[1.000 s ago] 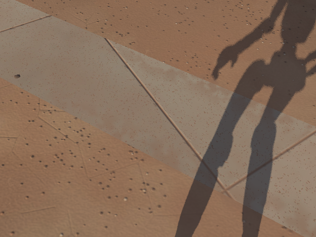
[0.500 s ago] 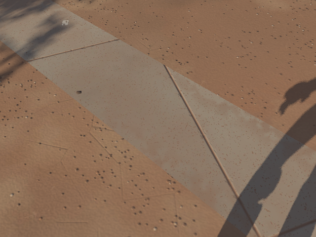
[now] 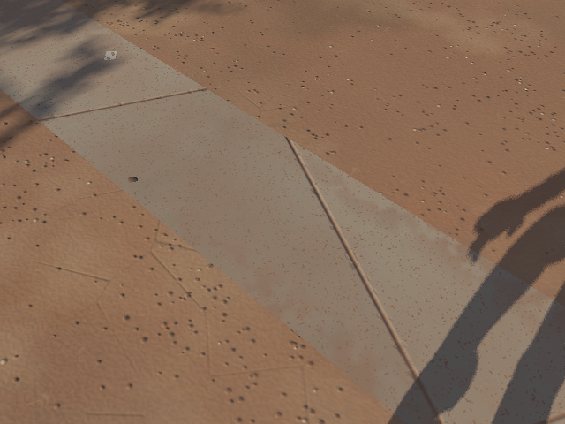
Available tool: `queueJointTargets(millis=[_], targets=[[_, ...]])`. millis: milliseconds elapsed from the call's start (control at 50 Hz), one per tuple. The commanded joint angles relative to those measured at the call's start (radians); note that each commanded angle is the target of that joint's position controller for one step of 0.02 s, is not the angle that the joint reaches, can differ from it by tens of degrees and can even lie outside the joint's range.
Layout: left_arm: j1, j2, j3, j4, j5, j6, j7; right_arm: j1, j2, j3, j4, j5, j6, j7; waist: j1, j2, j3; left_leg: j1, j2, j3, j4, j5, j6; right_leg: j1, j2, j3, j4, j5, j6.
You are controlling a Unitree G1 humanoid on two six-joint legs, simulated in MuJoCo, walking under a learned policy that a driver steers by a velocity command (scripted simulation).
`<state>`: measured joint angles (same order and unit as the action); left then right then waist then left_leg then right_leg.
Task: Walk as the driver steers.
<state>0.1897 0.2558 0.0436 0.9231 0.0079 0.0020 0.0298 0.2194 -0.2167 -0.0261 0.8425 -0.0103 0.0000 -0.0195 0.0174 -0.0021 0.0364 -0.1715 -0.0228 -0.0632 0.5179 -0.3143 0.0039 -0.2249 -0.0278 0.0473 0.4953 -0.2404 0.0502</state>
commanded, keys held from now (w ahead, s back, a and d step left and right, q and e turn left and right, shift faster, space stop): no key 1.00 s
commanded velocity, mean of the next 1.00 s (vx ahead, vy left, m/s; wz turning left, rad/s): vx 0.00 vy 0.00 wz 0.00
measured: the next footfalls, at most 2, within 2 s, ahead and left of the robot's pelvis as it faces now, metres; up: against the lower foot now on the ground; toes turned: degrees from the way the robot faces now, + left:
left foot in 1.88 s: +0.43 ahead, +0.10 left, +0.00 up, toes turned +1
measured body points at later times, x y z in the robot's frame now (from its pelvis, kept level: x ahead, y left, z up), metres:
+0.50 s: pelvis +0.00 +0.00 +0.00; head +0.01 +0.00 +0.45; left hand +0.04 +0.26 -0.15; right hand +0.04 -0.25 -0.14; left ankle -0.02 +0.12 -0.74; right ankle +0.02 -0.15 -0.74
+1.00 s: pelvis +0.00 -0.01 +0.00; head +0.01 -0.01 +0.45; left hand +0.01 +0.24 -0.16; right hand +0.00 -0.25 -0.15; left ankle -0.02 +0.12 -0.74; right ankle +0.02 -0.15 -0.74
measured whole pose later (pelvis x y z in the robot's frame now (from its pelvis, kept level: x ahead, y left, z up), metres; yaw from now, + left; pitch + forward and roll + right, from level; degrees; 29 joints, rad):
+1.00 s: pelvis +0.00 -0.01 +0.00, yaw -1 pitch -1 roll +0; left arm 0.25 0.20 0.02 1.12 0.00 0.01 0.05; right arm 0.30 -0.19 0.00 1.08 0.00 0.00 -0.04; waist 0.01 0.00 0.04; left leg -0.17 -0.01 -0.05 0.49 -0.30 -0.01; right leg -0.24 -0.02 0.05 0.50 -0.24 0.04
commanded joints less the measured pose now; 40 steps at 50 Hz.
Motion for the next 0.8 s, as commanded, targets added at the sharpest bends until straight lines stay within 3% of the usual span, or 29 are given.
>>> queueJointTargets(millis=[20,380,800], targets=[[-0.004,0.103,0.022,-0.016,-0.002,-0.007,0.008,0.004,-0.119,-0.027,-0.024,0.002,-0.014,-0.004,-0.002,0.013,-0.022,-0.065,0.056,-0.053,-0.123,0.178,0.023,0.064,-0.010,0.004,-0.049,0.153,-0.009],[0.032,0.085,0.014,0.114,-0.007,0.001,0.021,0.048,-0.108,-0.014,0.123,0.007,-0.012,-0.013,-0.006,0.009,0.002,-0.058,0.031,-0.014,-0.135,0.176,0.013,0.059,0.000,-0.008,-0.065,0.147,-0.018],[0.083,0.049,-0.005,0.170,-0.009,0.003,0.021,0.114,-0.079,0.004,0.209,0.010,-0.010,-0.018,-0.011,0.002,0.023,-0.074,0.020,0.008,-0.135,0.140,0.005,0.036,0.011,-0.016,-0.067,0.122,-0.027]])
